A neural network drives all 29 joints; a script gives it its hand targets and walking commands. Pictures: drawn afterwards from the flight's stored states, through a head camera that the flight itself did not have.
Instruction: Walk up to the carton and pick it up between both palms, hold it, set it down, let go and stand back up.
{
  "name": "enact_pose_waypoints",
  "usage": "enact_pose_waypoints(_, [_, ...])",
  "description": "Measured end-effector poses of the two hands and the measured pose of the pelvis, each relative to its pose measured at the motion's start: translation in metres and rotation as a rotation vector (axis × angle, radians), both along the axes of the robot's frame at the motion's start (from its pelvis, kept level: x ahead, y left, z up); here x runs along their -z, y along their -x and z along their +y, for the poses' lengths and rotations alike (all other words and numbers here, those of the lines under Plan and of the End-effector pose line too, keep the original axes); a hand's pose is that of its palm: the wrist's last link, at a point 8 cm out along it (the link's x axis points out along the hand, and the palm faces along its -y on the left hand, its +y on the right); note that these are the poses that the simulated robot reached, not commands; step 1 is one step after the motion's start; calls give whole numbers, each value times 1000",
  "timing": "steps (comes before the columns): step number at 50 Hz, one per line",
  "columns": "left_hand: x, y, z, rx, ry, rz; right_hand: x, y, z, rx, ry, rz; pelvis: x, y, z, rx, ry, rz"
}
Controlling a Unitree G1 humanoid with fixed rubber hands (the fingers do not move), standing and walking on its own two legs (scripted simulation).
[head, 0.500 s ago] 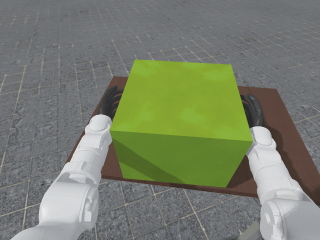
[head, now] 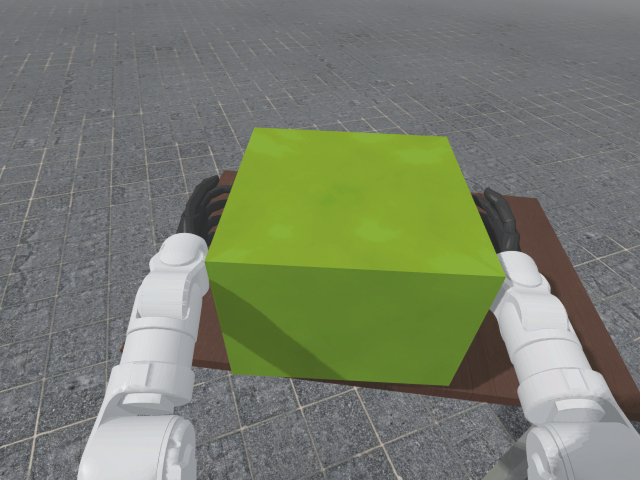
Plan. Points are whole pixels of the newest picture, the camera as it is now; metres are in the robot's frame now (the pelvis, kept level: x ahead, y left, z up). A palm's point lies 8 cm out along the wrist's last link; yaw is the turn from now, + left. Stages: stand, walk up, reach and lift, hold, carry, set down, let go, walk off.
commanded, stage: reach and lift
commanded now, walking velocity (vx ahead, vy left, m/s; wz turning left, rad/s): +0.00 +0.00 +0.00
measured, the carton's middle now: (345, 248) +0.43 -0.02 +0.11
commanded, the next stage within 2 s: hold in 1.74 s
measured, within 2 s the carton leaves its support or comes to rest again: neither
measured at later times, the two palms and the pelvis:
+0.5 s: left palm (178, 228) +0.36 +0.18 +0.19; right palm (511, 241) +0.35 -0.20 +0.19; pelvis -0.01 +0.00 +0.00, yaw +0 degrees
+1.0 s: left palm (173, 217) +0.35 +0.18 +0.21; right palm (521, 223) +0.35 -0.20 +0.21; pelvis -0.02 +0.00 +0.00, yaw -1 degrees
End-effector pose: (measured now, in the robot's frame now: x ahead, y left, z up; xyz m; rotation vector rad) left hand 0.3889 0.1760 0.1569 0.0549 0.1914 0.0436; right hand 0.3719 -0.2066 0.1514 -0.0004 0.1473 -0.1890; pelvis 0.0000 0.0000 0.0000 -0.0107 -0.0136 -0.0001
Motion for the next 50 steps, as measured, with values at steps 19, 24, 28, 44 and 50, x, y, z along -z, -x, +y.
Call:
enact_pose_waypoints(19, [-30, 22, 7, -20, 26, -16, -29, 15, 6, -12, -8, -13, 1, 12, 0, 2, -2, -37])
enact_pose_waypoints(24, [-35, 26, 6, -21, 20, -19, -33, 19, 5, -13, -12, -16, 1, 14, 0, 3, -1, -40])
enact_pose_waypoints(28, [-39, 31, 5, -21, 17, -26, -38, 23, 4, -13, -19, -23, 1, 16, 1, 5, 0, -40])
enact_pose_waypoints(44, [-52, 36, 4, -32, 33, -18, -56, 25, 4, -20, -27, -16, 1, 21, -1, 12, -2, -38])
enact_pose_waypoints(50, [-57, 35, 6, -35, 33, -24, -62, 22, 5, -24, -25, -21, 1, 19, -2, 10, -1, -34])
